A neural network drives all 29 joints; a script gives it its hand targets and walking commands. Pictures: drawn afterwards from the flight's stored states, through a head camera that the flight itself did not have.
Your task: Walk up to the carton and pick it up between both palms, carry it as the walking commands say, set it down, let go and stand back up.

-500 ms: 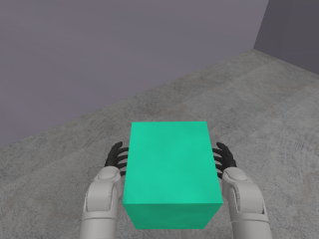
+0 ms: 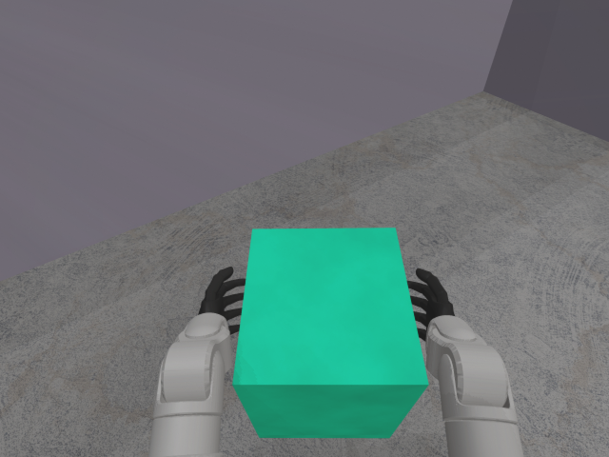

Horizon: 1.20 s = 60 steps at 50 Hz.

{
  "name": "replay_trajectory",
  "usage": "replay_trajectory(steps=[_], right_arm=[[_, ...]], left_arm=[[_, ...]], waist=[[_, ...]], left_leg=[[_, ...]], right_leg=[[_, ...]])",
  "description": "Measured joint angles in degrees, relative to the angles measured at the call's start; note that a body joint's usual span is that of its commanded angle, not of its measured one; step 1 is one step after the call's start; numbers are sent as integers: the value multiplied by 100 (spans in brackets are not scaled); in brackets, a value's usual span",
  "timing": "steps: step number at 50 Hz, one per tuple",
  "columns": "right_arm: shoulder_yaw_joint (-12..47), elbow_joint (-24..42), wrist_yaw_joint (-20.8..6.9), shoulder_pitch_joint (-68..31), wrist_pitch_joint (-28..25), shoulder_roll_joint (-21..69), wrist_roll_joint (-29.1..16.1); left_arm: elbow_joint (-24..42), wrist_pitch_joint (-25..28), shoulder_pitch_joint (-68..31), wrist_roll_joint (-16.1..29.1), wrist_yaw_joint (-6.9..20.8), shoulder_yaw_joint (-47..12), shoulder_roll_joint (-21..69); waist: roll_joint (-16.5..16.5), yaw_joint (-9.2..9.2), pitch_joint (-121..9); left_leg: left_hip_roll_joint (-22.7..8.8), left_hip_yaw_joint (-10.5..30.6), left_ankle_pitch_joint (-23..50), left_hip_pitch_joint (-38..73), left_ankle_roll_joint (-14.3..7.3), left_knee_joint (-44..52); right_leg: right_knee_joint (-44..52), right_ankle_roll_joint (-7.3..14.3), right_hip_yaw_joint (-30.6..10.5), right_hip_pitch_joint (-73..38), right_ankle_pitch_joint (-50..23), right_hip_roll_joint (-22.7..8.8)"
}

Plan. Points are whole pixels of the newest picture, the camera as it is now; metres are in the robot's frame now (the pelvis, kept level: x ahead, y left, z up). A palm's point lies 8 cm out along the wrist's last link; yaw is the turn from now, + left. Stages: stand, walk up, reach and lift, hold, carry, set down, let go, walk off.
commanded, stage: carry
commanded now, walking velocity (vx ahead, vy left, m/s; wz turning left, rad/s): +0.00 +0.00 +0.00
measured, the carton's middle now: (323, 338) +0.30 +0.00 -0.01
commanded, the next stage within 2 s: none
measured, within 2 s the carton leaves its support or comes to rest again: neither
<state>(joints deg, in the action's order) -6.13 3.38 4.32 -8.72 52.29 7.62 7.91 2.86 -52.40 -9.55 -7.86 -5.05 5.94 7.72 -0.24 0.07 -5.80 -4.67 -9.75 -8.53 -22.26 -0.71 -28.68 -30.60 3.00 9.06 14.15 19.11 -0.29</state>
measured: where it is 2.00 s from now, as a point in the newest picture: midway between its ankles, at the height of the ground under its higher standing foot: outside the picture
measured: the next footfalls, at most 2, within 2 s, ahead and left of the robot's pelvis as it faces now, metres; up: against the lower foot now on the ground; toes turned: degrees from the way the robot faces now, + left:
none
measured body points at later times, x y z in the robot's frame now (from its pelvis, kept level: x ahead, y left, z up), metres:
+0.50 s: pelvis +0.00 +0.00 +0.00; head -0.01 -0.01 +0.45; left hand +0.29 +0.14 +0.06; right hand +0.29 -0.15 +0.05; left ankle +0.07 +0.12 -0.73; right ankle -0.03 -0.08 -0.73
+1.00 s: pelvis +0.01 -0.01 +0.00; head -0.01 -0.01 +0.45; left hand +0.30 +0.14 +0.06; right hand +0.29 -0.15 +0.06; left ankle +0.07 +0.12 -0.73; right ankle -0.03 -0.08 -0.73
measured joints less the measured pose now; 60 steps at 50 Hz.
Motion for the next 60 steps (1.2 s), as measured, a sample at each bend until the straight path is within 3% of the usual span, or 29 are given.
replay_trajectory(steps=[60], right_arm=[[34,383,54,-70,503,9,-45]], left_arm=[[410,-479,-39,32,-9,6,5]], waist=[[8,-28,-1]], left_leg=[[-34,7,-60,-6,59,-44]], right_leg=[[-35,44,-1,4,70,28]])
